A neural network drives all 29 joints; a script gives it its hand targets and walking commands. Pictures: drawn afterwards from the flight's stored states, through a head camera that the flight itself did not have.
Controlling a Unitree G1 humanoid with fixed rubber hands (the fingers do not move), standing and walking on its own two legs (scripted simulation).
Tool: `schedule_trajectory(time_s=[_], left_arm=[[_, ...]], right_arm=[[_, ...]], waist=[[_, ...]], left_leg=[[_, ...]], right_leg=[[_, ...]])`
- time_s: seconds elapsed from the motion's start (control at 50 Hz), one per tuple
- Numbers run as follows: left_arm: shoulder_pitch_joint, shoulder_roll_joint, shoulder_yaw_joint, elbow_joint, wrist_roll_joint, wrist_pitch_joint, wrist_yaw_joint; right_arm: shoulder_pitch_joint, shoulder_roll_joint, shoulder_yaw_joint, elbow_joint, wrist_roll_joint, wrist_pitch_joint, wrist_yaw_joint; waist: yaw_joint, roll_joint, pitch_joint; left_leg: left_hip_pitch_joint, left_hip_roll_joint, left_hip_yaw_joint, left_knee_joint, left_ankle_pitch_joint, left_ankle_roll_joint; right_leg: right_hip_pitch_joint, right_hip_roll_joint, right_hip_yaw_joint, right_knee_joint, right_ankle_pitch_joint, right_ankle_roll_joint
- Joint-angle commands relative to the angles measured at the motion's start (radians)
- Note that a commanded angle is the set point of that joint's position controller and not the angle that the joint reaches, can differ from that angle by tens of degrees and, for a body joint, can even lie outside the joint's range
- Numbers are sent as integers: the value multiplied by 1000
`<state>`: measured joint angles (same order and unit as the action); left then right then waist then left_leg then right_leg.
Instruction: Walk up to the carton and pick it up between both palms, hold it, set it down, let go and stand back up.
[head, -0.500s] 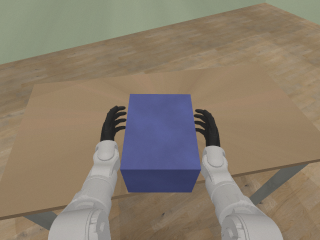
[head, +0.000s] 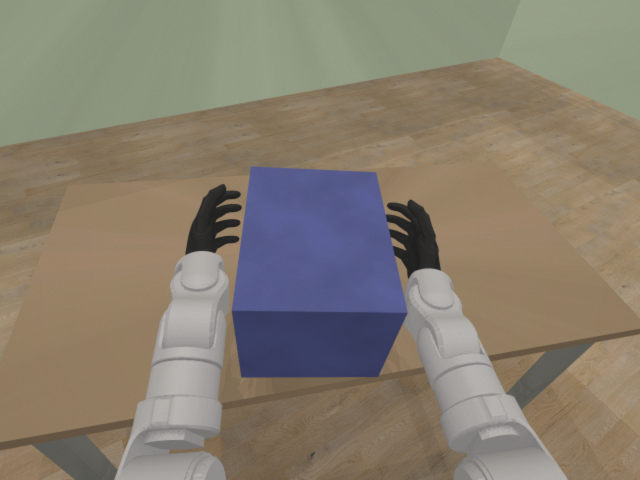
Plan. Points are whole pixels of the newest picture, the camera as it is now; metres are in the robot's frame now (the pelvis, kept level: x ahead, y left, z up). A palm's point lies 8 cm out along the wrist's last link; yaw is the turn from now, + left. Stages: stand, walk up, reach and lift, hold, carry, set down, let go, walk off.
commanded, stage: reach and lift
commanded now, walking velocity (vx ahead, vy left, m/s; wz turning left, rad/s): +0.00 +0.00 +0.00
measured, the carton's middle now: (312, 268) +0.38 -0.02 +0.07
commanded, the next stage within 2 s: hold in 1.26 s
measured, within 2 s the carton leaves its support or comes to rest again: neither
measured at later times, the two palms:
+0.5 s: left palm (202, 240) +0.36 +0.11 +0.16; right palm (428, 265) +0.33 -0.15 +0.13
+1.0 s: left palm (198, 234) +0.36 +0.12 +0.16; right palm (427, 258) +0.34 -0.15 +0.14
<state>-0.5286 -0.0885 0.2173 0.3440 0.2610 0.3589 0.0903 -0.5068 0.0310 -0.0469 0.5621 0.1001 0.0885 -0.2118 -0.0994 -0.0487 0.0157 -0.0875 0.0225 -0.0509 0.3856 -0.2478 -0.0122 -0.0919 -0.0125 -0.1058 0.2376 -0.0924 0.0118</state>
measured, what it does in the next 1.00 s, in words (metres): stands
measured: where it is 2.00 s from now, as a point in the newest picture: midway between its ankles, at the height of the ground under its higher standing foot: outside the picture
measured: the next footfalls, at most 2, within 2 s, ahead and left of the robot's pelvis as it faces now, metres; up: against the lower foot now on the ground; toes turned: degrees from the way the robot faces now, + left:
none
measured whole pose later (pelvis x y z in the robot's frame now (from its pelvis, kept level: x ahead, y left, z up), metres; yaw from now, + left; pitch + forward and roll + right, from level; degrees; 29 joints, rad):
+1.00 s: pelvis -0.01 +0.00 +0.00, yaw +0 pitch -8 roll -2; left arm -0.57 -0.10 0.26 0.14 0.34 0.59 0.01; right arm -0.54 0.04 -0.04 0.46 0.12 0.21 -0.22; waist -0.11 -0.05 0.08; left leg 0.00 0.02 -0.05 0.37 -0.24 -0.01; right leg -0.02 -0.01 -0.10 0.24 -0.09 0.01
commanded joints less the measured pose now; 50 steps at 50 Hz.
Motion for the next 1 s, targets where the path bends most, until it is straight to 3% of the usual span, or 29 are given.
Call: schedule_trajectory(time_s=[0.0,0.26,0.36,0.5,0.98], left_arm=[[-529,-650,-523,-102,-59,22,-174],[-513,-620,-525,-189,-61,145,-188],[-532,-602,-477,-170,-49,170,-206],[-546,-587,-436,-148,-39,177,-223],[-556,-581,-474,-219,-45,216,-222]], right_arm=[[-717,542,393,-297,24,-54,114],[-776,536,423,-403,53,8,106],[-795,538,394,-386,41,23,106],[-816,545,383,-369,31,18,103],[-824,522,407,-412,69,36,89]], waist=[[-25,97,-360],[-8,72,-344],[-4,61,-318],[-4,44,-322],[-23,68,-336]], left_leg=[[36,-49,1,-40,367,-76],[38,-51,20,-56,314,-48],[5,-58,38,-89,212,-28],[-2,-66,52,-97,186,-14],[58,-59,43,-62,315,-38]], right_leg=[[245,68,7,47,276,11],[282,68,6,38,223,17],[294,58,8,34,179,24],[320,54,7,36,196,31],[322,64,-7,40,238,27]])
